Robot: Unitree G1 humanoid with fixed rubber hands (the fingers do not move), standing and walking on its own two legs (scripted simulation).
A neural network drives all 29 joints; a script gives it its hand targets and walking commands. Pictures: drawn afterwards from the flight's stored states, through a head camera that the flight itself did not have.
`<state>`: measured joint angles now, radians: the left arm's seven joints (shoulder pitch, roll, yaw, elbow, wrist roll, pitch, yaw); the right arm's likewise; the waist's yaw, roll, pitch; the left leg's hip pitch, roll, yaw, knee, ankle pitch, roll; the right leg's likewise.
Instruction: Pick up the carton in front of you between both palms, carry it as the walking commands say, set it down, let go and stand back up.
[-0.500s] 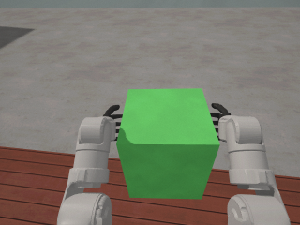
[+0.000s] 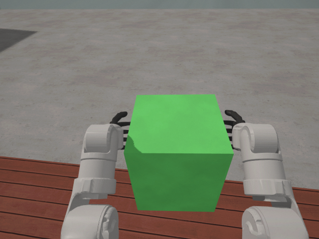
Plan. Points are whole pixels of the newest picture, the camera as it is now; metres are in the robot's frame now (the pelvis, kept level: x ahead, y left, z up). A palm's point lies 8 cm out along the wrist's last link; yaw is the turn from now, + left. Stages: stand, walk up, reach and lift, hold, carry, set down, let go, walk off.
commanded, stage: carry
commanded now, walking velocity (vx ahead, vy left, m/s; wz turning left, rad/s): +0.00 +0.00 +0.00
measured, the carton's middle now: (175, 153) +0.35 +0.00 +0.05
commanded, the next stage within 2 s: none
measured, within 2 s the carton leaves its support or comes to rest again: neither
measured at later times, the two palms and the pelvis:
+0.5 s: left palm (117, 116) +0.43 +0.16 +0.12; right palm (224, 117) +0.43 -0.14 +0.12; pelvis +0.09 +0.02 -0.01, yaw +0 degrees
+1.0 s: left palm (146, 93) +0.68 +0.11 +0.03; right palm (218, 89) +0.70 -0.19 +0.03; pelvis +0.33 -0.05 -0.05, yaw +1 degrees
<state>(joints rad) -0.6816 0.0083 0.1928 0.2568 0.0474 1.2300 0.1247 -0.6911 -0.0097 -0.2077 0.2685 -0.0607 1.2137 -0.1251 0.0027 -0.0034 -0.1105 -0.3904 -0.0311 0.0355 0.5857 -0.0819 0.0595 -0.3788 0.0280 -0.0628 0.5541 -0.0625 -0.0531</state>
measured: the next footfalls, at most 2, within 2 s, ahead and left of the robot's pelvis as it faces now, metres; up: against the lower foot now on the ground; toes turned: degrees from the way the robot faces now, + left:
right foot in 0.78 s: +0.35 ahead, -0.10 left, -0.04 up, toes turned -2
left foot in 1.26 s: +0.69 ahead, +0.01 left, -0.10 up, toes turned +1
